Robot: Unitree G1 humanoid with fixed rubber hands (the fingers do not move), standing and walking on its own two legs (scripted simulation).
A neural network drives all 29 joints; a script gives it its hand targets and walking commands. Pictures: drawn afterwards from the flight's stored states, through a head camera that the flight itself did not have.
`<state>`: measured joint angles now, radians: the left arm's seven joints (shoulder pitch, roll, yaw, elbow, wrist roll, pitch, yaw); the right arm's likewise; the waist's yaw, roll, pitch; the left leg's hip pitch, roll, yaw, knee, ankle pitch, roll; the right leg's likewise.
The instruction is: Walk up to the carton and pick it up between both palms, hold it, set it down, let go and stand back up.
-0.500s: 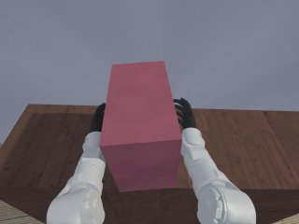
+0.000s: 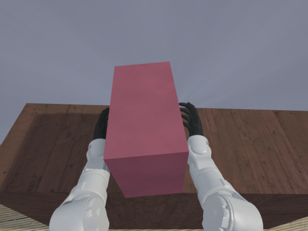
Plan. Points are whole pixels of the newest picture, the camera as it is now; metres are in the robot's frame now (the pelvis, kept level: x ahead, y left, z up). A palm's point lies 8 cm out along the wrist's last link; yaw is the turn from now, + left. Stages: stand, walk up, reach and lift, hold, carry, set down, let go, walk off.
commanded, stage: set down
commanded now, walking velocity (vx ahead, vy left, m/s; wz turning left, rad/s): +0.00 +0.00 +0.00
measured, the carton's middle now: (147, 128) +0.41 +0.04 +0.02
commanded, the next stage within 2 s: none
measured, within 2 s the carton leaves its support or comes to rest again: rests again in 0.08 s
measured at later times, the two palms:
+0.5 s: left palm (101, 136) +0.37 +0.17 +0.02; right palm (194, 130) +0.39 -0.09 +0.04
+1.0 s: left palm (91, 159) +0.31 +0.19 +0.00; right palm (207, 162) +0.31 -0.13 +0.00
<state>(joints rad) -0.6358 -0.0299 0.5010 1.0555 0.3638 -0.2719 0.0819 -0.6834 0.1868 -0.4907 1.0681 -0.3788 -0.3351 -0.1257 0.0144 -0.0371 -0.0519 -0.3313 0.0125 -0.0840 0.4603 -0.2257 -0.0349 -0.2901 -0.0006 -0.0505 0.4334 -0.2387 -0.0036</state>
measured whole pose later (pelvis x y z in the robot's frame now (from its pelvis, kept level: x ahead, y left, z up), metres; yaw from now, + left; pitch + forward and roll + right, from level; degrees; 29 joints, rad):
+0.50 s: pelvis +0.00 +0.00 +0.00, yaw +0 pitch +9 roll -1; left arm -0.67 0.01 0.40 1.12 0.12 -0.25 0.15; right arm -0.75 0.08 -0.21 1.23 -0.09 -0.33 -0.17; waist 0.02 -0.04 -0.10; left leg -0.41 0.02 -0.08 0.48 -0.22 -0.04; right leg -0.36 0.01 -0.05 0.43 -0.23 -0.01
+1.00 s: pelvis -0.02 +0.00 +0.00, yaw -1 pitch +8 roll -1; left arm -0.44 0.05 0.24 0.98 -0.02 -0.29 0.10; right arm -0.49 0.01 0.01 1.18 0.12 -0.43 -0.16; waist 0.02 -0.04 -0.13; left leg -0.44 0.03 -0.08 0.48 -0.19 -0.04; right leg -0.39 0.01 -0.05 0.43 -0.19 -0.01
